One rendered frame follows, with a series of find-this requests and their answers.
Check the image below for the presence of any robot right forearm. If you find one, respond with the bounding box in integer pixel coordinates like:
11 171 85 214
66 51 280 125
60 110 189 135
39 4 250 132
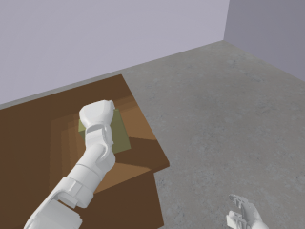
246 219 269 229

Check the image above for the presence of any sponge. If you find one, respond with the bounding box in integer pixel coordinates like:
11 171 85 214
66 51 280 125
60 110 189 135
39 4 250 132
78 108 132 154

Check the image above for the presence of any robot left forearm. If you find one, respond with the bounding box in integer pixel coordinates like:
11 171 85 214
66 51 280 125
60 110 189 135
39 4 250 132
24 121 116 229

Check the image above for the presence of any robot right hand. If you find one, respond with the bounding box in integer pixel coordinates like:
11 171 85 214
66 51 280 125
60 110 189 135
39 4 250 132
226 194 262 229

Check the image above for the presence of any robot left hand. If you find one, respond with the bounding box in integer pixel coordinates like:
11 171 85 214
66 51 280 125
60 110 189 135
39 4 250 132
79 100 115 145

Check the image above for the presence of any table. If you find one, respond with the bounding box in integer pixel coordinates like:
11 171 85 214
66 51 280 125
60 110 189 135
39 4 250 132
0 74 170 229

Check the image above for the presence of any robot left upper arm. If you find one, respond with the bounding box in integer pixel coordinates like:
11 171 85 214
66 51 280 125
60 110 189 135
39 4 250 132
28 199 83 229

